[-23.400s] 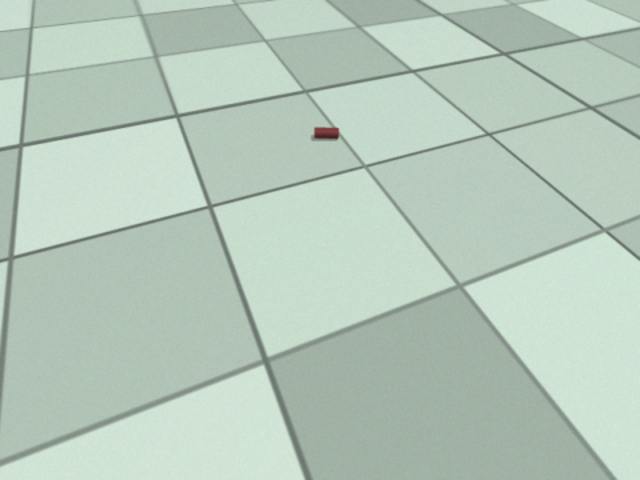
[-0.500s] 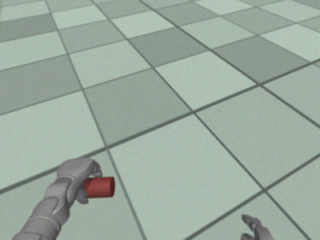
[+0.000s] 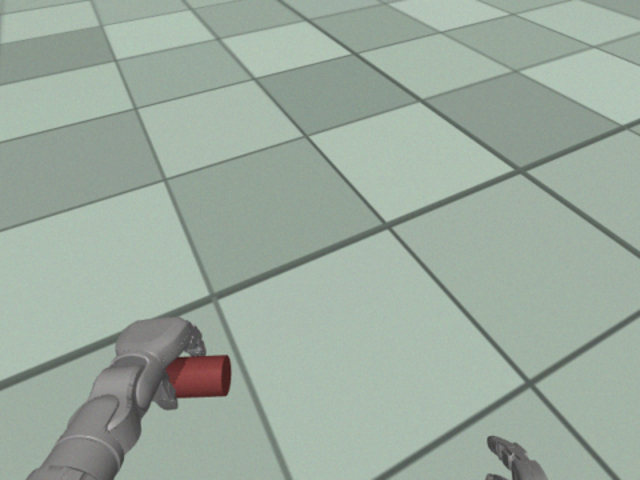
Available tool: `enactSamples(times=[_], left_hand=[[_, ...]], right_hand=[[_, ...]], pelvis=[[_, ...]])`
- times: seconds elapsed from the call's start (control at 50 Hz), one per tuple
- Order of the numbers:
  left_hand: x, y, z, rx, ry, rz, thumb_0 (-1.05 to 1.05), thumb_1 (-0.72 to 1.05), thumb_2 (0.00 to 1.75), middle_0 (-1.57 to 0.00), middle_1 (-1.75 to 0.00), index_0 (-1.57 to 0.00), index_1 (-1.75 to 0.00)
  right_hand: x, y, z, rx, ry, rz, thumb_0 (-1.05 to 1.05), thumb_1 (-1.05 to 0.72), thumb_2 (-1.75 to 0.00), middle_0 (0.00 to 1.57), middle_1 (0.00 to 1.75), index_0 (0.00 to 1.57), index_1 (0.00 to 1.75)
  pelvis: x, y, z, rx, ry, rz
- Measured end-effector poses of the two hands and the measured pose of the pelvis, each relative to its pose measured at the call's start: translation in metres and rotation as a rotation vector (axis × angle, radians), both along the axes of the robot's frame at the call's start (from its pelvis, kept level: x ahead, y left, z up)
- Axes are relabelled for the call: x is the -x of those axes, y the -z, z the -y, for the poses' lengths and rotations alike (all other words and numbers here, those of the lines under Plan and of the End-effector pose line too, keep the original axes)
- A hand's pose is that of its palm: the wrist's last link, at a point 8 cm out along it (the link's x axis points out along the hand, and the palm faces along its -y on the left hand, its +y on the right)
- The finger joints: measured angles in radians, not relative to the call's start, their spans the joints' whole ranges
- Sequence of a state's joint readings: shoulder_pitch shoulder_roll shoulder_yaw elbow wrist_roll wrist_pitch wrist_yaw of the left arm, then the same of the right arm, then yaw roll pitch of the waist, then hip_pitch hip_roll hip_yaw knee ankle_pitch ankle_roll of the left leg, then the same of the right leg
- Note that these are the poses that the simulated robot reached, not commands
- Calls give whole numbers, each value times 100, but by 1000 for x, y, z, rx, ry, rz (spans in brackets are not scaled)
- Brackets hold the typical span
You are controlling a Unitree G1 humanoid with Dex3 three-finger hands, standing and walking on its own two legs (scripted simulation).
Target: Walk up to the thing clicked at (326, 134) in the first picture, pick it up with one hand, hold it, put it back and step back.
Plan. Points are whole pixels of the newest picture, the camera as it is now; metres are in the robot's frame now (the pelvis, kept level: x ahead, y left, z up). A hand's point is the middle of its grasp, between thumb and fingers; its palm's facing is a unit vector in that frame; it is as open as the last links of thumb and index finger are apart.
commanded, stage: crouch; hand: left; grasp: from above
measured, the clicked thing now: (182, 377) +0.30 +0.21 -0.08
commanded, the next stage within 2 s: lower in 1.94 s
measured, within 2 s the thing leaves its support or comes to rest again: neither
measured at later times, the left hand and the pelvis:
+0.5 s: hand (181, 402) +0.29 +0.23 -0.17, palm faces -0.48 +0.01 -0.88, open 8.1 cm; pelvis -0.02 +0.00 -0.05, yaw +1 degrees
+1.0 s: hand (210, 422) +0.34 +0.25 -0.42, palm faces -0.49 -0.01 -0.87, open 8.3 cm; pelvis -0.06 +0.01 -0.26, yaw -1 degrees
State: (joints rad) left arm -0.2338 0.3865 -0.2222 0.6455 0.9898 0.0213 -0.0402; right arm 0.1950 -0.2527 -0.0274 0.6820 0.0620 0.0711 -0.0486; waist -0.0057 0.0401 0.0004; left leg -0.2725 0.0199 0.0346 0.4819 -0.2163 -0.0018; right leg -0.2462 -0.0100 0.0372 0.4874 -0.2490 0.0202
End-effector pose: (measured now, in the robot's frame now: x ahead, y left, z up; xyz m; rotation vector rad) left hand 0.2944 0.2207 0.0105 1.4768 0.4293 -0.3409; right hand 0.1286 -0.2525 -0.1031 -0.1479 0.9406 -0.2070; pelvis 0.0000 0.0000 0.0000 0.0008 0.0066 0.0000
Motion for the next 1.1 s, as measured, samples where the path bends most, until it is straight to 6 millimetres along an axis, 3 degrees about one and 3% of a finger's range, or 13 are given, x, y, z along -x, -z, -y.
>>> enactSamples(times=[0.22,0.34,0.42,0.64,0.82,0.96,1.1], left_hand=[[3,19,-5,-2,6,-13,1,30,10,-95,-10,-99,-12],[6,53,-8,-27,20,-27,2,31,8,-95,-10,-99,-11],[4,85,-9,-48,32,-30,1,30,8,-95,-11,-99,-12],[-27,194,-11,-83,57,41,1,29,11,-94,-14,-98,-15],[-46,286,-21,-99,6,33,0,27,17,-92,-16,-95,-18],[-51,353,-26,-76,-2,-14,-1,25,22,-91,-18,-94,-20],[-58,407,-28,-41,25,0,-1,24,23,-91,-19,-94,-21]], right_hand=[[0,0,0,14,-9,-19,1,-89,-90,20,30,20,30],[11,10,4,35,-20,-77,1,-89,-90,20,30,20,30],[27,27,11,58,-24,-131,1,-89,-90,20,30,20,30],[92,115,29,142,26,-290,1,-89,-90,20,30,20,30],[138,203,18,133,47,-393,1,-89,-90,20,30,20,30],[148,259,8,108,10,-426,1,-89,-90,20,30,20,30],[142,298,11,114,-41,-440,1,-89,-90,21,30,20,30]], pelvis=[[0,2,-1,1,-7,-16],[4,10,-1,6,-16,-73],[10,26,-2,15,-20,-146],[33,116,-6,42,-15,-385],[54,196,-9,54,-7,-522],[63,248,-7,66,-6,-590],[64,290,-4,79,2,-632]])
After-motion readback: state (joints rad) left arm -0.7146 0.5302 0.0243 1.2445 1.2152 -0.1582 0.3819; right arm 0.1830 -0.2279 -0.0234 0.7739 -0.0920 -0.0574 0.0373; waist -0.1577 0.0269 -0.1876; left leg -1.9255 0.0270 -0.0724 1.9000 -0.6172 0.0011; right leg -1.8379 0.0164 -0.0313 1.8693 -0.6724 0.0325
